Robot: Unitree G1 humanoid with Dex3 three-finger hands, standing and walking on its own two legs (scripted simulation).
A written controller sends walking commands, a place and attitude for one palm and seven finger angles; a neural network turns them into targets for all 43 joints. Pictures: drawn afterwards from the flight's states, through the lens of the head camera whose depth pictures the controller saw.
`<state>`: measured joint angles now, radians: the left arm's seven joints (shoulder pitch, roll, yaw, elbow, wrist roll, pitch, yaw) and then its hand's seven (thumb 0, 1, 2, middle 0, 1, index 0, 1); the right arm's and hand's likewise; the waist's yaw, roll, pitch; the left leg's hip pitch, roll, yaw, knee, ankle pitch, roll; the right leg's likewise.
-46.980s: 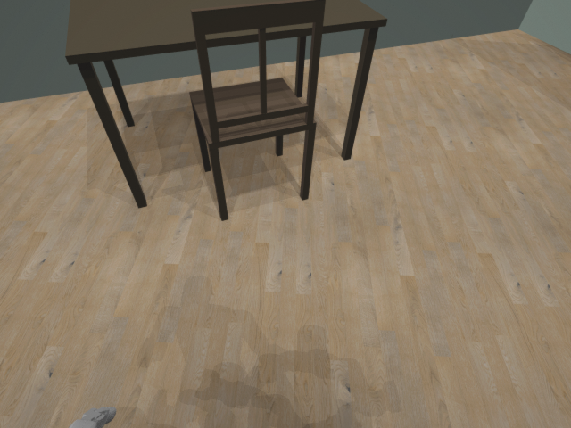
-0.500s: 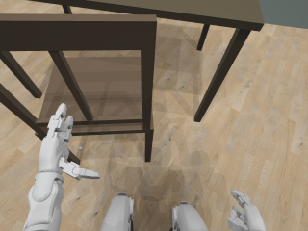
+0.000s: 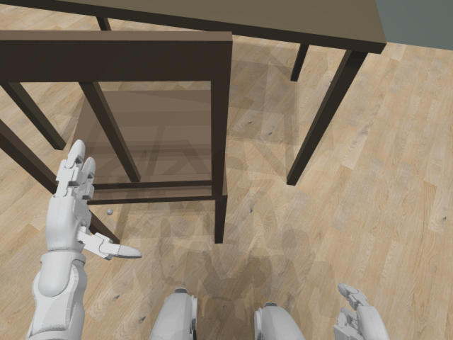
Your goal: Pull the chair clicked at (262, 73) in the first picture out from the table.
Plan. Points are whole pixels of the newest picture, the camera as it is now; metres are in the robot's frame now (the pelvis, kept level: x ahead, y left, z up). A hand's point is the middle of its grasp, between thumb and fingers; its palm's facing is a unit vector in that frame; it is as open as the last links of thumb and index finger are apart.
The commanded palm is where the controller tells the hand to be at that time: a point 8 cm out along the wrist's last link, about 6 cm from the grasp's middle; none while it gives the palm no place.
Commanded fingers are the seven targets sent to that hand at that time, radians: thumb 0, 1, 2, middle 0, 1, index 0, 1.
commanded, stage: aim the fingers beside a spindle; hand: left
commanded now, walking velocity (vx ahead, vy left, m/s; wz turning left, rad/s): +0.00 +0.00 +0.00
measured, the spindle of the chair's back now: (117, 140) +0.46 +0.23 +0.03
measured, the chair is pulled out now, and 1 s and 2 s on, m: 0.16 0.16 0.16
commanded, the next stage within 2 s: push the fingers through the gap in 0.80 s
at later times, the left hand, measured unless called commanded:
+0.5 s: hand (118, 221) +0.31 +0.20 +0.01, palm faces +0.08 -1.00 +0.00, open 16.9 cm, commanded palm +0.29 +0.24 +0.03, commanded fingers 0.00 -0.50 0.30 -0.06 -0.08 -0.06 -0.08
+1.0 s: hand (117, 204) +0.33 +0.19 +0.04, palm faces +0.10 -0.99 -0.05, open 16.9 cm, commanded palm +0.31 +0.24 +0.03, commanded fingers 0.00 -0.50 0.30 -0.06 -0.08 -0.06 -0.08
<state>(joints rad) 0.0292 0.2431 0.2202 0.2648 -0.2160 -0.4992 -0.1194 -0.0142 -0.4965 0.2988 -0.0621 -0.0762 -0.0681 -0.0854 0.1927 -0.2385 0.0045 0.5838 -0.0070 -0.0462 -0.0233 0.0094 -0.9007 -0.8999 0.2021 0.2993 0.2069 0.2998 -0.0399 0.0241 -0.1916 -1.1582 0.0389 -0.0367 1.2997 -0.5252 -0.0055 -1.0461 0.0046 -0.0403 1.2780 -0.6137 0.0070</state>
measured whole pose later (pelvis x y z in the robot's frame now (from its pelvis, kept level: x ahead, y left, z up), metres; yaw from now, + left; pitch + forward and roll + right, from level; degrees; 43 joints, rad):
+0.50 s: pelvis +0.00 +0.01 +0.00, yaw +0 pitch +22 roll -3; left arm 0.03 0.23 0.20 0.30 -0.25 -0.41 -0.15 -0.01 -0.49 0.30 -0.06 -0.08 -0.06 -0.08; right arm 0.20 -0.24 0.00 0.56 0.00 -0.04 -0.02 0.01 -0.90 -0.90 0.20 0.30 0.21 0.30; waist -0.05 0.03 -0.18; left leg -1.17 0.04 -0.03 1.31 -0.53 0.00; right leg -1.06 0.01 -0.04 1.28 -0.61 0.01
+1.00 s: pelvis +0.00 +0.00 +0.00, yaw +0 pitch +22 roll -3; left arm -0.01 0.24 0.20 0.28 -0.20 -0.47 -0.10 -0.01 -0.50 0.30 -0.06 -0.08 -0.07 -0.09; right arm 0.19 -0.24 0.01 0.58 -0.01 -0.04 -0.02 0.01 -0.90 -0.90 0.20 0.30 0.21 0.30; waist -0.04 0.03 -0.19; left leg -1.16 0.04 -0.04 1.30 -0.53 0.00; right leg -1.04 0.00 -0.04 1.27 -0.61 0.01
